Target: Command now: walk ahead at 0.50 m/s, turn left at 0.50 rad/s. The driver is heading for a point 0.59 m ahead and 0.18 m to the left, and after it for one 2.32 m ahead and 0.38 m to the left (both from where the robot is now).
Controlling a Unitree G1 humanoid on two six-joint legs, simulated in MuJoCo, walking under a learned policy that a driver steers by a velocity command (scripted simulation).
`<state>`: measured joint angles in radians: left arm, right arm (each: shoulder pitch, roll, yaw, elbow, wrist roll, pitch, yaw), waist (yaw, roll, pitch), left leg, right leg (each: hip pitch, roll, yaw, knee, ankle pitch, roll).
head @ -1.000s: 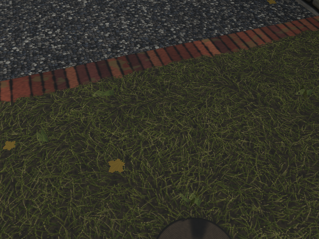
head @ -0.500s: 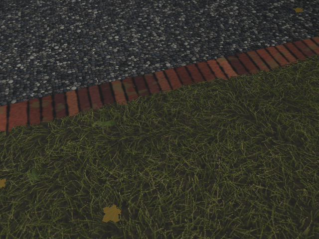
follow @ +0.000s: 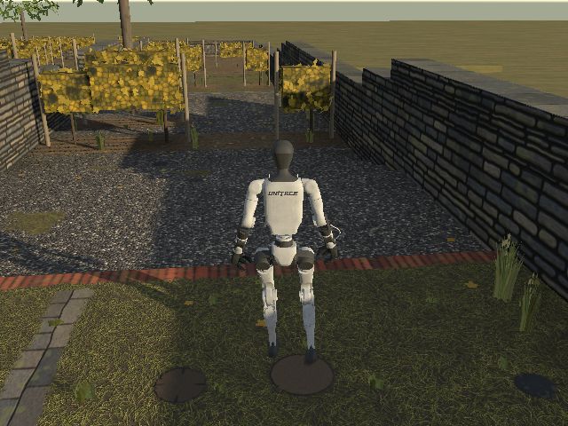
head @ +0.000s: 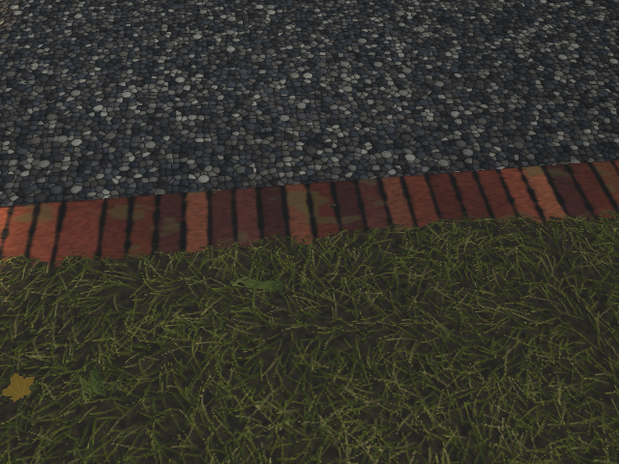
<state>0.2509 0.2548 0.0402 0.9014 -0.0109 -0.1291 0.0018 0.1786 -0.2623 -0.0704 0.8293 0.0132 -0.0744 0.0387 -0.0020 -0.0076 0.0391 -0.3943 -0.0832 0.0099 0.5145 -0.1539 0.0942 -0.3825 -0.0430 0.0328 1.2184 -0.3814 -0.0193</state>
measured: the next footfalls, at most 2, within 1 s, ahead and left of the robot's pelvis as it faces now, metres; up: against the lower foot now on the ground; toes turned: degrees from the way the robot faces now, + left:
right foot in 0.36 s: +0.39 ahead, -0.10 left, +0.00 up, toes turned +17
left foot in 0.82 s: +0.24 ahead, +0.12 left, +0.00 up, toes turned +31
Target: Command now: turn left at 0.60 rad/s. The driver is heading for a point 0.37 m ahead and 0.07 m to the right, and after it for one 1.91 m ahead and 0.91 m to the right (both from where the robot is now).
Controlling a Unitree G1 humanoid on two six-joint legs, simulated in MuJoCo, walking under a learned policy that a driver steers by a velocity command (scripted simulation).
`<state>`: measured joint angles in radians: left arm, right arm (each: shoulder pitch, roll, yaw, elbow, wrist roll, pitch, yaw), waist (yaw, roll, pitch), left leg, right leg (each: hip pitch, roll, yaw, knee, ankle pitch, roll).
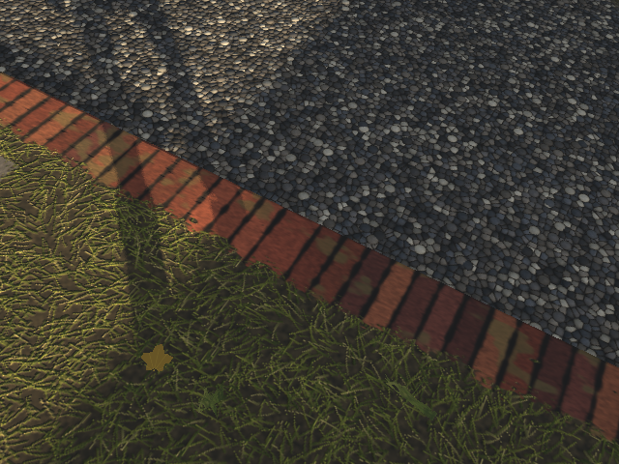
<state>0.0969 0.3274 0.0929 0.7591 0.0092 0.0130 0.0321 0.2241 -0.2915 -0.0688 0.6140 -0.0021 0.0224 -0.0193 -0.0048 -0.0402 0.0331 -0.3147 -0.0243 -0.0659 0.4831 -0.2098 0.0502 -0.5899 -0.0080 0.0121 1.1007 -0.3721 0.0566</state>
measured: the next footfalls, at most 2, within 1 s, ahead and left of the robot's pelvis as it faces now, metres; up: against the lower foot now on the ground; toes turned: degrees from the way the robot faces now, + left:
right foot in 0.30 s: +0.06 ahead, -0.14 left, +0.00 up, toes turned +11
left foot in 0.60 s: -0.01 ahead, +0.11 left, +0.00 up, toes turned +8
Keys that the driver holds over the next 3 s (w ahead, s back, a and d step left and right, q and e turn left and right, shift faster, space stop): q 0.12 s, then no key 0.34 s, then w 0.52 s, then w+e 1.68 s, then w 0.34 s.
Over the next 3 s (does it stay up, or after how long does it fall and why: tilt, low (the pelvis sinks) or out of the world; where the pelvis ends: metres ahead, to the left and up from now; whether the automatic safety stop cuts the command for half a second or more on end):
stays up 1.22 -0.25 -0.15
